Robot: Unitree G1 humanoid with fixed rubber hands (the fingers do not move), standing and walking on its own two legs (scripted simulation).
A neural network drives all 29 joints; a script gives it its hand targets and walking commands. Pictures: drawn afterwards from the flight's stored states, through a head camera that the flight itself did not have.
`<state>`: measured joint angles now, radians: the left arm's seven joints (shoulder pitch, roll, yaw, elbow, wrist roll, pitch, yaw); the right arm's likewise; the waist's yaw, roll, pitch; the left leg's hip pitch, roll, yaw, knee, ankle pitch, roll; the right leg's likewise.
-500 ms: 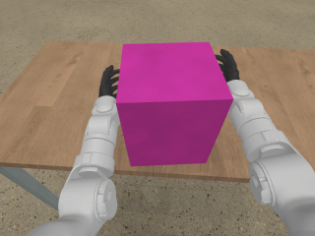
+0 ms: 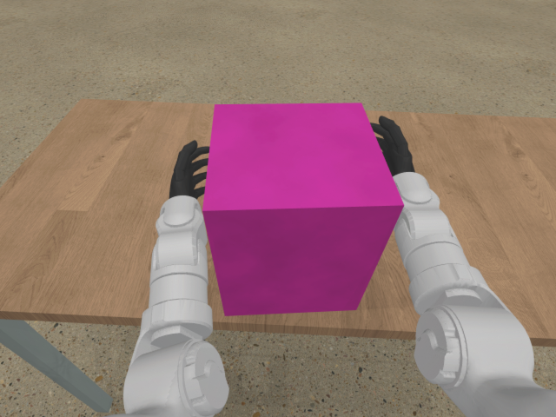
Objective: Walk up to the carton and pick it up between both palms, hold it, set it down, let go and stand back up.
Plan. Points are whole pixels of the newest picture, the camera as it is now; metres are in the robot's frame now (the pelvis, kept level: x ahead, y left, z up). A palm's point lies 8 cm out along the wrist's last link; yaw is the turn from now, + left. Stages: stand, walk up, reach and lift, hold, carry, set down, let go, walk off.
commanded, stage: reach and lift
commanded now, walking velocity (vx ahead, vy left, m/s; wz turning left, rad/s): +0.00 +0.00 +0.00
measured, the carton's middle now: (290, 214) +0.39 +0.05 +0.11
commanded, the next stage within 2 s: none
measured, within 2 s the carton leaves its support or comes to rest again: leaves its support in 0.70 s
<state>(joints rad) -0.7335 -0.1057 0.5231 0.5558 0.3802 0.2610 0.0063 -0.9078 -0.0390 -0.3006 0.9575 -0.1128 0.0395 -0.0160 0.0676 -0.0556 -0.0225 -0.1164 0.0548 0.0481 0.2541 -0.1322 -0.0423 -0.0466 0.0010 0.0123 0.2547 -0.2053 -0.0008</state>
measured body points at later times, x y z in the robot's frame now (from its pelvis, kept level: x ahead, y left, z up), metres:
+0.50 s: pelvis +0.00 +0.00 +0.00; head -0.01 +0.02 +0.45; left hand +0.39 +0.20 +0.13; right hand +0.44 -0.10 +0.17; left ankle +0.00 +0.14 -0.75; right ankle -0.04 -0.12 -0.75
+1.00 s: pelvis -0.03 +0.00 +0.00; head -0.06 +0.03 +0.45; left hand +0.37 +0.20 +0.17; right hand +0.41 -0.10 +0.19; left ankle +0.00 +0.14 -0.75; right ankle -0.04 -0.12 -0.75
